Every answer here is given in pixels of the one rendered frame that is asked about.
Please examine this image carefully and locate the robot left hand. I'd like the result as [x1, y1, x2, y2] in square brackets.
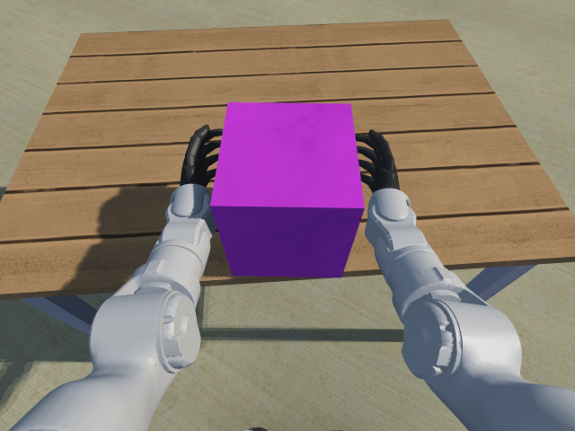
[180, 125, 223, 187]

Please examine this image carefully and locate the right robot upper arm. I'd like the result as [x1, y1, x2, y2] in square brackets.
[402, 299, 575, 431]

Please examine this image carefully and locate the robot right hand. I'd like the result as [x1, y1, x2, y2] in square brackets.
[355, 129, 400, 194]

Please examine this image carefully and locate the robot right forearm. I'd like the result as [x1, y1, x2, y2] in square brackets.
[365, 189, 522, 361]

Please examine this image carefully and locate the table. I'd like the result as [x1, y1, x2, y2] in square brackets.
[0, 20, 575, 335]

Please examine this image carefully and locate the left robot upper arm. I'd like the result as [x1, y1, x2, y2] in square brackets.
[8, 290, 201, 431]

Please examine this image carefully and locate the robot left forearm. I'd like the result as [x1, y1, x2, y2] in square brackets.
[89, 184, 216, 362]

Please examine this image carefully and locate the carton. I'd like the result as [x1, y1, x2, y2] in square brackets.
[210, 102, 365, 277]

